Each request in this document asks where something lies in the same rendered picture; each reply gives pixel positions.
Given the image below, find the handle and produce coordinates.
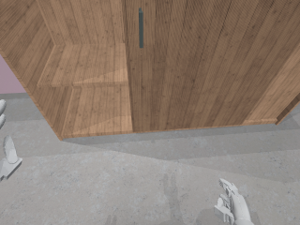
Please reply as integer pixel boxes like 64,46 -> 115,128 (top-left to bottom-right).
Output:
139,7 -> 143,49

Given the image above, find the wardrobe door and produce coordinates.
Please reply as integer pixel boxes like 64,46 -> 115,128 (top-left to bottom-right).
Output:
246,43 -> 300,120
121,0 -> 300,132

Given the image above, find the left robot hand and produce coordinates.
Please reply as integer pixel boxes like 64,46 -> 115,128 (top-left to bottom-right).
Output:
0,99 -> 23,182

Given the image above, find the right robot hand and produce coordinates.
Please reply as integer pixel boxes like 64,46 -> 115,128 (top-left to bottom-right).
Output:
215,178 -> 251,225

